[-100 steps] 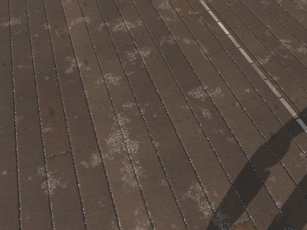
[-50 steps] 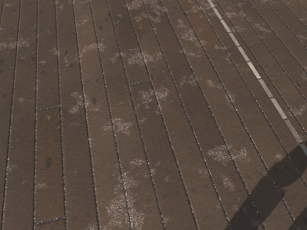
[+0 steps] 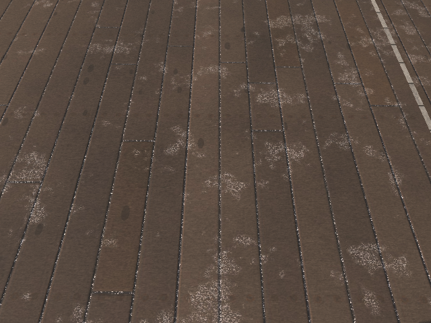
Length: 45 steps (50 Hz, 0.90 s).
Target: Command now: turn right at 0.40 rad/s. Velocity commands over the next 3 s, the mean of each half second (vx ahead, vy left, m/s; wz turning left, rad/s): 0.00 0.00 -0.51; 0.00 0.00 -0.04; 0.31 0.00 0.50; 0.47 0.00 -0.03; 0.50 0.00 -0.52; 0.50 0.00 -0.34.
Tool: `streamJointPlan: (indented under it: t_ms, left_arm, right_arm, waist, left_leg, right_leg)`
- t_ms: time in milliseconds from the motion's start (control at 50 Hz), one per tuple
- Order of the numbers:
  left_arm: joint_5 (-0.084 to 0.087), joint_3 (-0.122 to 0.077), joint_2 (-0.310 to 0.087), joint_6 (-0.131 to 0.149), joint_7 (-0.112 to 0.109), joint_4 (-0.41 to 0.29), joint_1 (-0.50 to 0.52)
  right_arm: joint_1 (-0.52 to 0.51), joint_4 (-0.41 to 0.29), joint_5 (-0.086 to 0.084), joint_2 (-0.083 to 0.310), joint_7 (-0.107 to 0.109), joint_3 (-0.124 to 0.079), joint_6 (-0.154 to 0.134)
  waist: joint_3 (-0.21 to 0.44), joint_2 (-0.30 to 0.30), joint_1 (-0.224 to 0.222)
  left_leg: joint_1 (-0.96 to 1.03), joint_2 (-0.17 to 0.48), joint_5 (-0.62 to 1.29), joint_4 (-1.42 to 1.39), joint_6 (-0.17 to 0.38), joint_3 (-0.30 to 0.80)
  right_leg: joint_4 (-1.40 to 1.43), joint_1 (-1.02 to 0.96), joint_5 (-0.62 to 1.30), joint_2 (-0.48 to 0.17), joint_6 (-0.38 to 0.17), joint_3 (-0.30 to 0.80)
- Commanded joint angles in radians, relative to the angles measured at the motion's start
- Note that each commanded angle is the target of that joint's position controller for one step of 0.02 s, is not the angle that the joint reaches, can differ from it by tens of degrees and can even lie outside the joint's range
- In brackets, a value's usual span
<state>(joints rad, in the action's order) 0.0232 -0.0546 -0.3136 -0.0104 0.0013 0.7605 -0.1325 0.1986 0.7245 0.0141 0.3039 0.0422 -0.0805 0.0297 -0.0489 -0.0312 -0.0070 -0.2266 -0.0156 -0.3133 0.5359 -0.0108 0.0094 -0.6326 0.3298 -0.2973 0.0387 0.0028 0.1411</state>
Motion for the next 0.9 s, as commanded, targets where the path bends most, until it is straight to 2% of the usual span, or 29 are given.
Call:
streamJointPlan:
  t_ms: [20,40,60,100,120,160,200,220,240,260,280,300,320,340,380,440,500,560,620,680,700,720,740,760,780,800,820,860,900]
  left_arm:
    - [-0.003,-0.036,-0.108,-0.001,0.001,-0.089,0.024]
    - [-0.002,-0.047,-0.126,-0.007,0.004,-0.096,0.034]
    - [0.003,-0.048,-0.115,-0.016,0.006,-0.098,0.024]
    - [0.0,-0.032,-0.078,-0.026,0.014,-0.104,0.032]
    - [0.0,-0.028,-0.07,-0.028,0.02,-0.109,0.032]
    - [0.005,-0.036,-0.089,-0.031,0.034,-0.116,0.006]
    - [0.001,-0.052,-0.103,-0.037,0.034,-0.094,-0.078]
    - [-0.003,-0.069,-0.15,-0.038,0.022,-0.096,-0.109]
    - [-0.011,-0.094,-0.296,-0.033,0.002,-0.135,-0.116]
    - [-0.056,-0.079,-0.275,-0.007,0.018,-0.151,-0.149]
    - [-0.056,-0.072,-0.25,0.015,0.024,-0.152,-0.111]
    - [-0.034,-0.067,-0.221,0.025,0.018,-0.148,-0.067]
    - [-0.018,-0.058,-0.193,0.023,0.008,-0.152,-0.033]
    - [-0.011,-0.051,-0.184,0.018,-0.001,-0.155,-0.011]
    - [-0.015,-0.045,-0.168,0.012,-0.015,-0.162,-0.019]
    - [-0.011,-0.045,-0.165,0.007,-0.027,-0.164,-0.043]
    - [-0.013,-0.049,-0.17,-0.002,-0.035,-0.168,-0.046]
    - [-0.021,-0.045,-0.162,-0.008,-0.033,-0.168,-0.04]
    - [-0.027,-0.039,-0.158,-0.015,-0.024,-0.164,-0.033]
    - [-0.022,-0.029,-0.143,-0.021,-0.018,-0.157,-0.015]
    - [-0.02,-0.016,-0.111,-0.021,-0.019,-0.153,0.008]
    - [-0.021,0.001,-0.069,-0.017,-0.019,-0.138,-0.006]
    - [-0.041,0.01,-0.044,-0.007,-0.017,-0.117,-0.064]
    - [-0.064,0.006,-0.051,0.005,-0.013,-0.1,-0.147]
    - [-0.066,0.004,-0.058,0.008,-0.013,-0.094,-0.132]
    - [-0.066,-0.004,-0.097,0.009,-0.016,-0.088,-0.081]
    - [-0.058,-0.013,-0.113,0.007,-0.021,-0.092,-0.038]
    - [-0.046,-0.019,-0.115,-0.002,-0.031,-0.105,-0.017]
    - [-0.042,-0.02,-0.098,0.001,-0.036,-0.105,-0.024]
  right_arm:
    - [0.004,-0.072,0.007,0.149,0.014,-0.038,-0.021]
    - [-0.004,-0.08,0.008,0.146,0.017,-0.032,-0.028]
    - [-0.037,-0.081,-0.002,0.151,0.018,-0.033,-0.033]
    - [-0.07,-0.075,-0.016,0.182,0.016,-0.045,-0.034]
    - [-0.073,-0.071,-0.017,0.19,0.014,-0.047,-0.027]
    - [-0.058,-0.063,-0.023,0.189,0.01,-0.048,-0.017]
    - [-0.047,-0.052,-0.041,0.169,0.004,-0.041,-0.017]
    - [0.022,-0.03,-0.03,0.13,-0.004,-0.032,-0.022]
    - [0.022,-0.075,0.033,0.057,-0.01,-0.006,-0.023]
    - [-0.076,-0.106,0.007,0.099,-0.001,-0.014,-0.03]
    - [-0.096,-0.106,-0.019,0.129,0.005,-0.025,-0.026]
    - [-0.087,-0.095,-0.019,0.139,0.012,-0.03,-0.022]
    - [-0.081,-0.075,-0.009,0.143,0.022,-0.036,-0.019]
    - [-0.072,-0.073,-0.005,0.144,0.024,-0.038,-0.017]
    - [-0.052,-0.07,-0.01,0.12,0.015,-0.035,-0.021]
    - [-0.072,-0.075,-0.012,0.096,0.011,-0.028,-0.025]
    - [-0.093,-0.079,-0.014,0.091,0.006,-0.023,-0.029]
    - [-0.097,-0.075,-0.018,0.088,-0.003,-0.018,-0.034]
    - [-0.099,-0.079,-0.022,0.091,-0.013,-0.015,-0.044]
    - [-0.079,-0.074,-0.025,0.086,-0.025,-0.012,-0.056]
    - [-0.043,-0.058,-0.022,0.071,-0.031,-0.006,-0.061]
    - [-0.02,-0.046,-0.01,0.049,-0.038,0.005,-0.067]
    - [-0.026,-0.048,0.006,0.087,-0.038,0.004,-0.069]
    - [-0.069,-0.067,0.012,0.143,-0.036,0.001,-0.067]
    - [-0.118,-0.063,0.014,0.105,-0.041,0.012,-0.067]
    - [-0.128,-0.071,0.0,0.09,-0.048,0.014,-0.068]
    - [-0.109,-0.061,-0.005,0.106,-0.048,0.01,-0.069]
    - [-0.085,-0.06,-0.017,0.156,-0.045,0.0,-0.073]
    - [-0.067,-0.065,-0.024,0.156,-0.036,-0.001,-0.067]
  waist:
    - [0.076,0.257,0.023]
    - [0.061,0.203,0.025]
    - [0.048,0.154,0.003]
    - [0.046,0.156,0.009]
    - [0.057,0.171,0.014]
    - [0.092,0.192,0.014]
    - [0.121,0.155,-0.021]
    - [0.123,0.018,-0.018]
    - [0.119,-0.307,0.017]
    - [0.214,-0.205,-0.069]
    - [0.152,-0.115,-0.047]
    - [0.107,-0.075,-0.022]
    - [0.095,-0.041,-0.01]
    - [0.09,-0.051,0.005]
    - [0.12,-0.072,0.014]
    - [0.123,-0.066,0.001]
    - [0.112,-0.083,-0.009]
    - [0.102,-0.104,-0.024]
    - [0.097,-0.11,-0.034]
    - [0.104,-0.105,-0.022]
    - [0.117,-0.091,0.006]
    - [0.123,-0.069,0.025]
    - [0.138,-0.002,-0.01]
    - [0.138,0.144,-0.091]
    - [0.115,0.19,-0.097]
    - [0.081,0.166,-0.058]
    - [0.072,0.159,-0.032]
    - [0.049,0.174,-0.02]
    - [0.063,0.172,-0.013]
  left_leg:
    - [0.118,0.395,0.437,-0.192,0.258,0.354]
    - [0.106,0.429,0.519,-0.196,0.287,0.356]
    - [0.103,0.404,0.517,-0.188,0.26,0.296]
    - [0.09,0.332,0.514,-0.173,0.198,0.163]
    - [0.071,0.306,0.532,-0.161,0.185,0.111]
    - [0.077,0.29,0.519,-0.118,0.169,0.055]
    - [0.029,0.26,0.398,0.0,0.115,-0.009]
    - [-0.086,0.2,0.214,0.175,0.04,-0.09]
    - [-0.394,0.055,-0.372,0.506,-0.073,-0.129]
    - [-0.417,0.005,-0.43,0.668,-0.07,0.056]
    - [-0.44,0.026,-0.355,0.718,-0.057,0.081]
    - [-0.451,0.045,-0.258,0.69,-0.046,0.084]
    - [-0.445,0.062,-0.184,0.655,-0.047,0.092]
    - [-0.403,0.06,-0.13,0.63,-0.052,0.093]
    - [-0.358,0.033,-0.063,0.617,-0.064,0.087]
    - [-0.365,0.016,-0.031,0.495,-0.081,0.092]
    - [-0.343,0.013,-0.016,0.369,-0.094,0.101]
    - [-0.259,0.021,-0.022,0.283,-0.095,0.088]
    - [-0.183,0.019,-0.051,0.209,-0.081,0.071]
    - [-0.105,0.016,-0.035,0.073,-0.06,0.061]
    - [-0.032,0.027,0.048,-0.047,-0.047,0.054]
    - [0.073,0.045,0.221,-0.205,-0.031,0.064]
    - [0.16,0.125,0.388,-0.208,-0.001,0.148]
    - [0.155,0.21,0.561,-0.166,0.069,0.245]
    - [0.028,0.222,0.399,-0.181,0.141,0.266]
    - [0.002,0.166,0.253,-0.194,0.123,0.244]
    - [-0.002,0.143,0.203,-0.193,0.097,0.233]
    - [-0.012,0.145,0.234,-0.186,0.098,0.276]
    - [0.005,0.152,0.281,-0.166,0.119,0.318]
  right_leg:
    - [-0.314,0.197,-0.267,-0.015,0.004,-0.085]
    - [-0.442,0.232,-0.33,-0.045,0.016,-0.074]
    - [-0.432,0.241,-0.308,-0.075,0.022,-0.065]
    - [-0.306,0.181,-0.198,-0.098,0.033,-0.11]
    - [-0.247,0.12,-0.16,-0.089,0.035,-0.144]
    - [-0.119,0.026,-0.089,-0.057,0.027,-0.196]
    - [0.091,-0.131,0.077,-0.004,-0.009,-0.234]
    - [0.196,-0.258,0.267,-0.043,-0.053,-0.115]
    - [0.229,-0.388,0.702,-0.349,-0.21,0.341]
    - [0.282,-0.304,0.666,-0.438,-0.374,0.477]
    - [0.295,-0.272,0.555,-0.394,-0.356,0.397]
    - [0.295,-0.243,0.44,-0.334,-0.296,0.32]
    - [0.293,-0.231,0.366,-0.295,-0.249,0.281]
    - [0.299,-0.194,0.368,-0.263,-0.23,0.247]
    - [0.306,-0.194,0.392,-0.232,-0.228,0.22]
    - [0.307,-0.23,0.352,-0.216,-0.23,0.228]
    - [0.309,-0.23,0.253,-0.208,-0.228,0.257]
    - [0.305,-0.174,0.203,-0.2,-0.232,0.265]
    - [0.285,-0.148,0.242,-0.202,-0.238,0.289]
    - [0.248,-0.163,0.327,-0.197,-0.228,0.314]
    - [0.227,-0.157,0.341,-0.185,-0.206,0.287]
    - [0.225,-0.126,0.318,-0.16,-0.164,0.255]
    - [0.191,-0.091,0.225,-0.117,-0.107,0.193]
    - [0.14,-0.076,0.026,-0.028,-0.058,0.092]
    - [0.195,-0.146,-0.004,-0.019,-0.014,0.04]
    - [0.194,-0.161,0.039,-0.015,0.003,0.029]
    - [0.174,-0.158,0.07,-0.009,-0.001,0.019]
    - [0.147,-0.134,0.11,-0.007,-0.009,0.005]
    - [0.126,-0.12,0.111,-0.001,-0.006,-0.019]
